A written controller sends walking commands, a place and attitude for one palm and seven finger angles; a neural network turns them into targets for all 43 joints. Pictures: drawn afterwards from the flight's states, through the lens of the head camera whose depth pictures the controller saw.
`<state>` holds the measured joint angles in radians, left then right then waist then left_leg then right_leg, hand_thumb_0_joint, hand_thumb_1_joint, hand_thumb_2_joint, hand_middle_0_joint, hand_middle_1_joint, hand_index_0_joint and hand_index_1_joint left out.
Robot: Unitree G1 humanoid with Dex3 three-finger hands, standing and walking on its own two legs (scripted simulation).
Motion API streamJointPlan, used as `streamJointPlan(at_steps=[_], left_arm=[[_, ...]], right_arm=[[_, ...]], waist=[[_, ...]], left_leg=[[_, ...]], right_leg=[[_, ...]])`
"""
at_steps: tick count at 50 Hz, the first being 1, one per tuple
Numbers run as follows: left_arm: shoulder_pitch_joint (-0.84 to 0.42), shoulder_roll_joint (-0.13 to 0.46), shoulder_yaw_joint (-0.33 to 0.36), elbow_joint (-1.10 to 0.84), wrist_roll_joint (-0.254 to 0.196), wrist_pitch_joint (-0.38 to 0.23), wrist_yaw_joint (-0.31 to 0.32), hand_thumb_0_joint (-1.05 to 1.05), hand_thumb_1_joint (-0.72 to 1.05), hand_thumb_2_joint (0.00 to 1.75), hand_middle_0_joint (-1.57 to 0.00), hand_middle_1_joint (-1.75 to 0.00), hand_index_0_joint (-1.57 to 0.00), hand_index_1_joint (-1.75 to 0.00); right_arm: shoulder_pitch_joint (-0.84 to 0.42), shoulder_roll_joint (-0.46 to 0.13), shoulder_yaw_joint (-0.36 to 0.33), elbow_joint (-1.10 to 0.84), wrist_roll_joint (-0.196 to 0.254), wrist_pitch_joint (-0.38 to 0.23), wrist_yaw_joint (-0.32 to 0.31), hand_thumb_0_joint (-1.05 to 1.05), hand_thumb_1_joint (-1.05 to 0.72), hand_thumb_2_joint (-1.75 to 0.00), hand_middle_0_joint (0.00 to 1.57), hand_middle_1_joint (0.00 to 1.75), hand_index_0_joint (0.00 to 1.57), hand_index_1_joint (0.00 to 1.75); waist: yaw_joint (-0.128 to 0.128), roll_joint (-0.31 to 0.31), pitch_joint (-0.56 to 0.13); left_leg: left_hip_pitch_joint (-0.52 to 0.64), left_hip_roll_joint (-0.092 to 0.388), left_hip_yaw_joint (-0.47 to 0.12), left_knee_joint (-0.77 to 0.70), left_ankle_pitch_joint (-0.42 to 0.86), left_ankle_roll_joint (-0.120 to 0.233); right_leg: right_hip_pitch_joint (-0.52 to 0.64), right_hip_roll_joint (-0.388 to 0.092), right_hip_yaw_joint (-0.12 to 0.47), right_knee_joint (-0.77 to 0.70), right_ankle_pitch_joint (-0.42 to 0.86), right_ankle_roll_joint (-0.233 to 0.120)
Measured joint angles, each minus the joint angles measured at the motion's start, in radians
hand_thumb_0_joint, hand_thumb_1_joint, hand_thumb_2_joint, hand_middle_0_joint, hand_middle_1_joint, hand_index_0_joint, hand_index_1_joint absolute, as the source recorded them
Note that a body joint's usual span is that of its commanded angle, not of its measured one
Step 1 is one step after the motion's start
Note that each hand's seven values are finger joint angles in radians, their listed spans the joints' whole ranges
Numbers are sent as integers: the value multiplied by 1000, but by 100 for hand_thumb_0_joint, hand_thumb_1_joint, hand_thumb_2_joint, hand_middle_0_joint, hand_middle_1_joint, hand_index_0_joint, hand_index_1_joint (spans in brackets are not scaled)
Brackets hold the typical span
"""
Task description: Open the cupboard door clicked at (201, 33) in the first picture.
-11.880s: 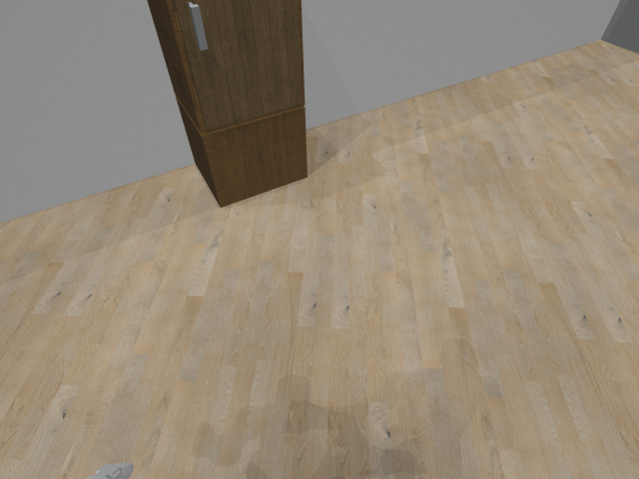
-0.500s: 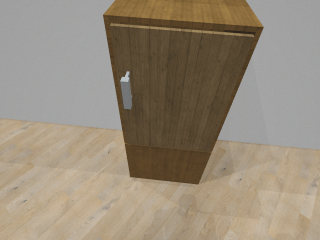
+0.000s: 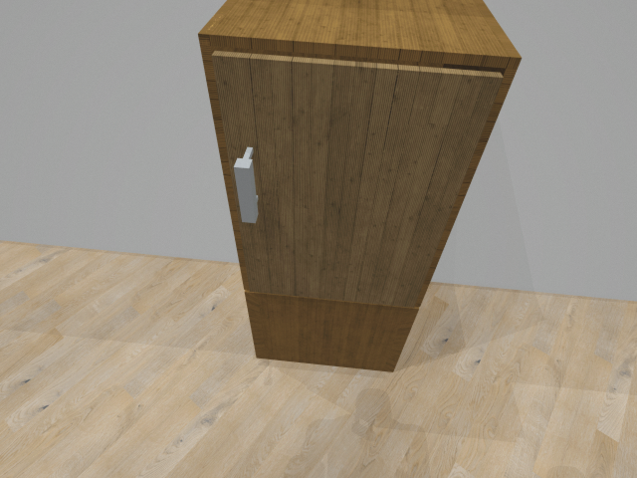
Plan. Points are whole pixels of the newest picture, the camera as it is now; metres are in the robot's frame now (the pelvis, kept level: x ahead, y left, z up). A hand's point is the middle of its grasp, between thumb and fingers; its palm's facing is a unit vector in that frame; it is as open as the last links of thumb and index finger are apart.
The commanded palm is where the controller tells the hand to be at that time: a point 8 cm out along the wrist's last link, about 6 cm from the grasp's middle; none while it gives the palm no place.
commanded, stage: come to a stop and stand still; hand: left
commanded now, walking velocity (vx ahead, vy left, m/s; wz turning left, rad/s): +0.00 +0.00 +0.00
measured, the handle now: (249, 184) +0.58 +0.17 +0.03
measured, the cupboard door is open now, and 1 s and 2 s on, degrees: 0 0 0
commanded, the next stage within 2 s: look again from close up in 0.92 s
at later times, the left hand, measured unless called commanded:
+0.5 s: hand out of the picture +0.08 +0.19 -0.17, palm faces +0.01 -0.97 -0.24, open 7.3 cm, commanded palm none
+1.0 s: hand out of the picture +0.07 +0.18 -0.18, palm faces +0.00 -0.98 -0.22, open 7.4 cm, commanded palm none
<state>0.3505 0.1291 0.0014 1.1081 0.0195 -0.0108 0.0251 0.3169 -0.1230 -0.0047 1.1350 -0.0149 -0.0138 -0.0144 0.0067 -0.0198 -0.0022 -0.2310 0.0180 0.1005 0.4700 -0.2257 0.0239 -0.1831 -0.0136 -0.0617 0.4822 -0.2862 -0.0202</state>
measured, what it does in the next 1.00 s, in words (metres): shifts its weight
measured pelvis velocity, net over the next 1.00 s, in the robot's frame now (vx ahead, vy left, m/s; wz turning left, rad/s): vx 0.06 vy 0.00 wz -0.02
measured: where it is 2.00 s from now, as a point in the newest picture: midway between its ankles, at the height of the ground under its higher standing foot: outside the picture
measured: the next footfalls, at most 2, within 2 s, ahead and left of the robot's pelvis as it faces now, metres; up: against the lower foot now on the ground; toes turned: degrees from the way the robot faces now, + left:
none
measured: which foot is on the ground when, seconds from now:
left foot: down 0.00-1.00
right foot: down 0.00-1.00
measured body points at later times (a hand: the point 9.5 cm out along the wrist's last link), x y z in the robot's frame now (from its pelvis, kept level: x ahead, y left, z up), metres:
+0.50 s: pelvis +0.05 +0.01 -0.01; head +0.07 +0.00 +0.44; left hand +0.08 +0.24 -0.16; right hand +0.05 -0.21 -0.17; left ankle +0.02 +0.10 -0.74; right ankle -0.01 -0.11 -0.74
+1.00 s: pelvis +0.06 +0.00 +0.00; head +0.08 -0.01 +0.45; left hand +0.07 +0.23 -0.16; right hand +0.09 -0.24 -0.16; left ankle +0.02 +0.10 -0.74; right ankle -0.01 -0.11 -0.74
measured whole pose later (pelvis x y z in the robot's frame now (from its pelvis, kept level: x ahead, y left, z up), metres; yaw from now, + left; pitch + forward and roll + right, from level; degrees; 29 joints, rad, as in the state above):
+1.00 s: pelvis +0.06 +0.00 +0.00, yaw -1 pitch +0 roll +1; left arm 0.26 0.17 0.00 1.10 0.01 -0.01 0.04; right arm 0.20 -0.17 0.00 1.12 -0.01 -0.02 -0.03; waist 0.01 -0.01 0.04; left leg -0.15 0.02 0.11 0.46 -0.31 0.01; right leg -0.11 -0.01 -0.04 0.47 -0.36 -0.01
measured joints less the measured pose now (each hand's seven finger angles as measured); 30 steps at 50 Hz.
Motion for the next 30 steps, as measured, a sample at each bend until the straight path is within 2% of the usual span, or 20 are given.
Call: streamJointPlan(at_steps=[2,4,8,11,19,30], left_arm=[[13,-1,6,-2,2,2,-4,1,91,90,-20,-30,-20,-30],[22,-10,-5,1,5,-14,9,1,91,90,-20,-30,-20,-30],[26,-18,-18,12,-1,-22,13,1,91,90,-20,-30,-20,-30],[6,-18,-17,20,-5,-20,15,1,91,90,-21,-30,-20,-30],[-58,-1,-8,-3,-10,-21,23,1,91,90,-20,-30,-20,-30],[-113,31,-3,-28,-9,-12,23,1,92,90,-20,-30,-20,-30]], right_arm=[[13,2,-4,-2,-2,4,2,0,-91,-89,20,30,20,30],[16,-9,-1,-17,-3,15,8,0,-91,-89,20,30,20,30],[11,-19,0,-58,-3,5,13,0,-91,-89,20,30,20,30],[16,-24,8,-63,-2,-12,1,1,-92,-89,20,30,20,30],[-8,-32,16,-31,0,-11,-13,2,-94,-89,20,30,20,30],[-54,-44,12,-18,1,-11,-15,1,-93,-89,20,30,20,30]], waist=[[2,-1,-7],[3,24,-5],[-22,50,8],[-20,61,11],[-11,62,17],[-15,35,29]], left_leg=[[-7,1,-1,23,-21,1],[-41,18,-13,87,-57,-5],[-68,19,-25,146,-100,2],[-53,5,-17,143,-113,12],[11,-21,5,89,-117,16],[54,-24,15,30,-104,7]], right_leg=[[-5,0,1,21,-20,-3],[-12,15,-7,27,-21,8],[-24,18,-12,60,-56,7],[-18,4,-5,75,-77,15],[19,-21,16,67,-99,29],[47,-21,26,31,-95,25]])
